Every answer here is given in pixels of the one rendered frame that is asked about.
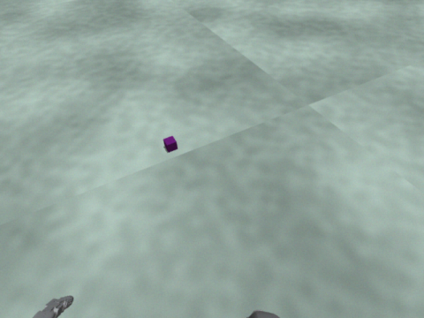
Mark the cube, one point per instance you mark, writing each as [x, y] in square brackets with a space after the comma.
[170, 144]

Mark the left robot hand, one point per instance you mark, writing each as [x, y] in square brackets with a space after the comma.
[55, 307]

